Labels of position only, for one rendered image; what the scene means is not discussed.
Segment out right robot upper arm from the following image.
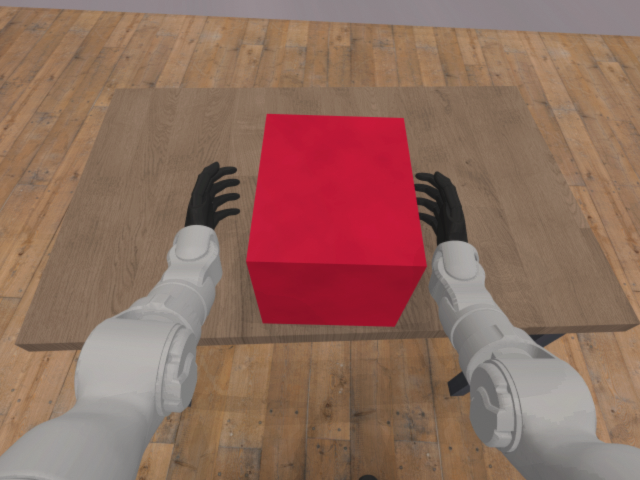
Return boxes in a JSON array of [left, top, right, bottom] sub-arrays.
[[469, 358, 640, 480]]

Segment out carton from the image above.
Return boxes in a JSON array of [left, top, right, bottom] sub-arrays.
[[246, 114, 427, 327]]

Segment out robot right forearm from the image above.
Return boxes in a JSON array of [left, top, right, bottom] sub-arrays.
[[429, 241, 597, 432]]

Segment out table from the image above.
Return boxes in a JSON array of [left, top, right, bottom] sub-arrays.
[[15, 86, 640, 407]]

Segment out left robot upper arm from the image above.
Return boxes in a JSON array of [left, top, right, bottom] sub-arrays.
[[0, 318, 197, 480]]

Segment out robot left hand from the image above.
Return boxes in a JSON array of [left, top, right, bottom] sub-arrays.
[[185, 162, 240, 230]]

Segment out robot right hand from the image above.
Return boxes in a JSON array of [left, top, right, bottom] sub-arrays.
[[414, 171, 468, 246]]

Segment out robot left forearm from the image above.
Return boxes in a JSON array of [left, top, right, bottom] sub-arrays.
[[74, 225, 222, 400]]

